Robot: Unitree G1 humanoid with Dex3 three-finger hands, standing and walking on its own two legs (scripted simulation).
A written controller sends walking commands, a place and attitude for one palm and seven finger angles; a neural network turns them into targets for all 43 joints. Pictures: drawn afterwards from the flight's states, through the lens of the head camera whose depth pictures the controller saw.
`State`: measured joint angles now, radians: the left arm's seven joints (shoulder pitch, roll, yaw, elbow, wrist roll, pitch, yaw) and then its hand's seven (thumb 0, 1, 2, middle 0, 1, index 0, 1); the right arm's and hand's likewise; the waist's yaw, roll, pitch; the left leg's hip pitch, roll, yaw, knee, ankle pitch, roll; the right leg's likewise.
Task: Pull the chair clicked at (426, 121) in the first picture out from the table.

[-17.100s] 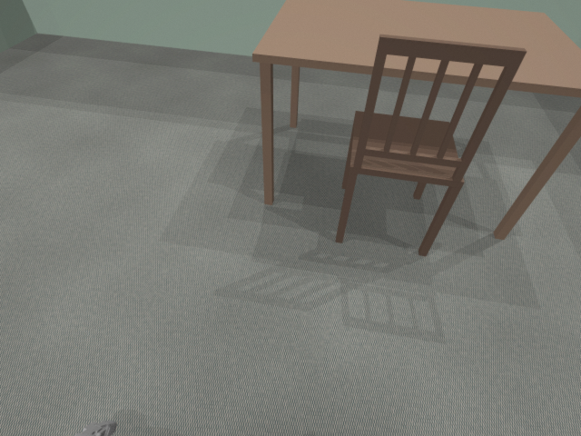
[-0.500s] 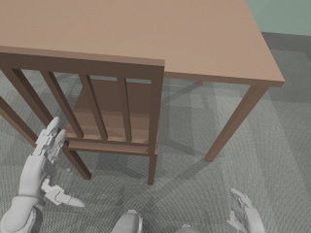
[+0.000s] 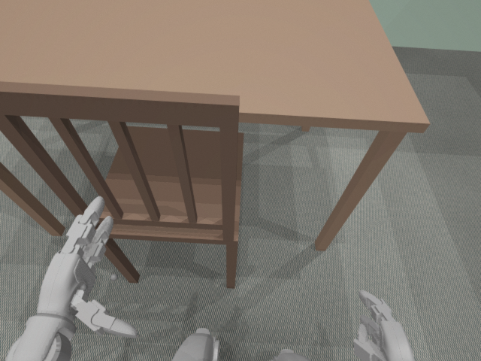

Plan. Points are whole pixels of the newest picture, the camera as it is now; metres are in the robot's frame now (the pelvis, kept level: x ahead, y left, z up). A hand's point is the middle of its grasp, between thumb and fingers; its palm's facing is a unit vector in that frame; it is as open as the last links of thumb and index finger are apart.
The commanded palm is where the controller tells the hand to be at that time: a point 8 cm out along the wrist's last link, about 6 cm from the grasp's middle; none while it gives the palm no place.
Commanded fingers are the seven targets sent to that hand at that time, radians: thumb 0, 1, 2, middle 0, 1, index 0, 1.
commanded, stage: aim the fingers beside a spindle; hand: left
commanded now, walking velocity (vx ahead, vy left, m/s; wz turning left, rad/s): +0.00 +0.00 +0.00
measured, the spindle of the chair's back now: (140, 178) +0.45 +0.22 -0.01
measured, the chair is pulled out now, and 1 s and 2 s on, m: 0.00 0.00 0.00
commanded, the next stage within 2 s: none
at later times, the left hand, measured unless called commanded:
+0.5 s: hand (139, 267) +0.26 +0.17 +0.03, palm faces -0.01 -1.00 -0.04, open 16.9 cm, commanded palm +0.23 +0.22 +0.03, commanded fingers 0.00 -0.50 0.30 -0.06 -0.08 -0.06 -0.08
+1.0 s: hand (168, 265) +0.27 +0.13 +0.00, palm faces -0.06 -1.00 -0.01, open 17.0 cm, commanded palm +0.25 +0.19 +0.01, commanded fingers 0.00 -0.50 0.30 -0.06 -0.08 -0.06 -0.08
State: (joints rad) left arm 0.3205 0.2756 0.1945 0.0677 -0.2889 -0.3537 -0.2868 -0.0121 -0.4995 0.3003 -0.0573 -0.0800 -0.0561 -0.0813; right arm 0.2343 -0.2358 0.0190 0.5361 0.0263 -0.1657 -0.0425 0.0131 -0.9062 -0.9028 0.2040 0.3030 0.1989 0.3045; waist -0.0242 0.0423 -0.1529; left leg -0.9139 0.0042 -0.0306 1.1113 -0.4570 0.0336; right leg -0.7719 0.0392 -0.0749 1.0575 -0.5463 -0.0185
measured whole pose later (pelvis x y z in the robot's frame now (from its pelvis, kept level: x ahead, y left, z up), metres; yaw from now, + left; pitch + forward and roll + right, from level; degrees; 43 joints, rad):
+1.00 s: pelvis +0.00 -0.01 -0.03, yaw +0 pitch +19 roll -3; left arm 0.20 0.19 0.04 0.12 -0.19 -0.40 -0.13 -0.01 -0.50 0.30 -0.06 -0.08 -0.06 -0.08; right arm 0.22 -0.24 0.02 0.51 0.00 -0.09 -0.01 0.01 -0.91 -0.90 0.20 0.30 0.20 0.30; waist -0.03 0.04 -0.18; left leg -1.07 0.01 -0.03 1.24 -0.50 0.02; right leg -0.94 0.04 -0.08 1.22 -0.61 -0.04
